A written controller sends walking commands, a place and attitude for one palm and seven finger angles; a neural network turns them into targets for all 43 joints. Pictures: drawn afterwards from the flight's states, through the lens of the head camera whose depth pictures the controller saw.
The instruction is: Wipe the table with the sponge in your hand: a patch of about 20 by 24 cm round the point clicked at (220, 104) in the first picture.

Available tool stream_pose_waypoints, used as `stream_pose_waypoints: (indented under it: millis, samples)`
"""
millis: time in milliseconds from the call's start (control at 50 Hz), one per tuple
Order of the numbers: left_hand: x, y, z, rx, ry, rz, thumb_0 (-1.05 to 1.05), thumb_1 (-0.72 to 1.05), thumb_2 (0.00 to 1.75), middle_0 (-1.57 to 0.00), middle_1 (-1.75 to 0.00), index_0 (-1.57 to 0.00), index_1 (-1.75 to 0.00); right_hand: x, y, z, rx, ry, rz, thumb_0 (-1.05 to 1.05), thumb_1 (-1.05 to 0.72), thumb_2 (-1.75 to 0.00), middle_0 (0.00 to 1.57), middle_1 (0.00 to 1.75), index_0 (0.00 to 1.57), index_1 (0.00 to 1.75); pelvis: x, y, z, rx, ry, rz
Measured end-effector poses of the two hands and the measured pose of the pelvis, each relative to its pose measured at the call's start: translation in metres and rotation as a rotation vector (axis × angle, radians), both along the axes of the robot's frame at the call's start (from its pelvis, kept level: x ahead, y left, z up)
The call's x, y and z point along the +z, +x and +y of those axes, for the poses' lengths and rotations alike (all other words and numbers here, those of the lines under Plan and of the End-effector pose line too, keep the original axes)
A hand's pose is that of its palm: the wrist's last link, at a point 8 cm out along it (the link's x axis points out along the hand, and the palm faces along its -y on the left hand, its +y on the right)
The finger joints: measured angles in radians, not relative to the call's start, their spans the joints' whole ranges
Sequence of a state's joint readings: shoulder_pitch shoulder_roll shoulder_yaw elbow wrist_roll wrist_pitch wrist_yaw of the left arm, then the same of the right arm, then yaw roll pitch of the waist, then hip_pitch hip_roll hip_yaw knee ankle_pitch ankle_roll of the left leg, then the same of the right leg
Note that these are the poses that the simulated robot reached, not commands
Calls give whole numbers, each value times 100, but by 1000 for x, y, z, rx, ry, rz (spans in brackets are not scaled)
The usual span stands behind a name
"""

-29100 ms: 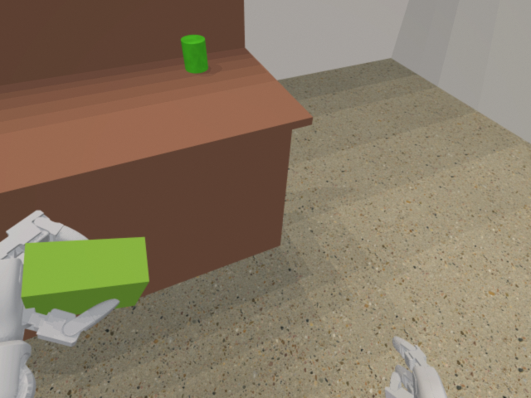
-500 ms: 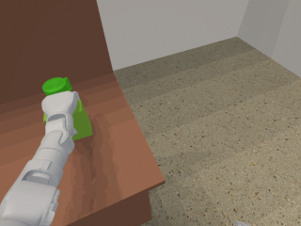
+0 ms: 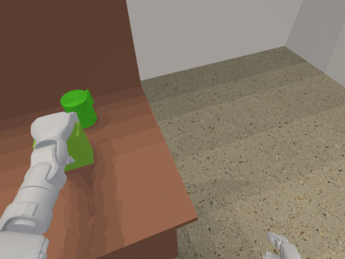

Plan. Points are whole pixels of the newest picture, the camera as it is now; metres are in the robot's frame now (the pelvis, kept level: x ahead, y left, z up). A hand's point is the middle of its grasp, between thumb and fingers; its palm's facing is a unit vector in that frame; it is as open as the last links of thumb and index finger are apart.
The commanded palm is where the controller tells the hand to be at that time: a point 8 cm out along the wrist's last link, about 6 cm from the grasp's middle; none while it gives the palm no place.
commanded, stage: wipe back along the first lane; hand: left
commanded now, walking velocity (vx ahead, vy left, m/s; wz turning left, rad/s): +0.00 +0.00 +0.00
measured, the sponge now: (69, 152) +0.36 +0.31 +0.02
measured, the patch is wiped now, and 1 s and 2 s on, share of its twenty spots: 0.90 0.90 0.90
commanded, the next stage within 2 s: lift the sponge slowly off the table in 1.66 s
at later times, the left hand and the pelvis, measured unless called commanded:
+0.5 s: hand (57, 153) +0.33 +0.31 +0.06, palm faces -0.02 -0.04 -1.00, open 9.8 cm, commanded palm +0.29 +0.30 +0.09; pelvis +0.00 +0.01 +0.00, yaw +0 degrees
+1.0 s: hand (59, 173) +0.28 +0.28 +0.06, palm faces +0.02 -0.06 -1.00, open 9.8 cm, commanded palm +0.24 +0.28 +0.09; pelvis +0.00 +0.00 +0.00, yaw +0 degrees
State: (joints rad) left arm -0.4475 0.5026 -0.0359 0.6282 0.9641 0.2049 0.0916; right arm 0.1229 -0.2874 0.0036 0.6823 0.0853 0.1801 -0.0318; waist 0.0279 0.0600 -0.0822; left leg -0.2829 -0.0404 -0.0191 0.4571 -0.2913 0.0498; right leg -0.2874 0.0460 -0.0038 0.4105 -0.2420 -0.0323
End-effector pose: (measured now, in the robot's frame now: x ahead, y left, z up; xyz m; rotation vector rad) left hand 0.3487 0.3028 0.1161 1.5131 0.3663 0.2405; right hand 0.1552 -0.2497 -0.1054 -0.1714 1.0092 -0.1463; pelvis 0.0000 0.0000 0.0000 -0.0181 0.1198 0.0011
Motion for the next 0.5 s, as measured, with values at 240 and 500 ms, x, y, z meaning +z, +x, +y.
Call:
stream_pose_waypoints:
  millis: [240, 500]
  samples:
    - [-3, -21, 10, 2, 9, -27, 0, -48, 110, -73, -143, -75, -138, -3, -1, 8, 12, 16, 11, 1, -90, -90, 20, 30, 20, 30, 0, 2, 7, 6, -5, -1]
    - [-4, -36, 5, 15, 8, -49, 1, -48, 110, -73, -144, -74, -138, 0, 4, 24, 35, 37, -27, 1, -90, -90, 20, 30, 20, 30, -1, -4, 13, 8, -4, -17]
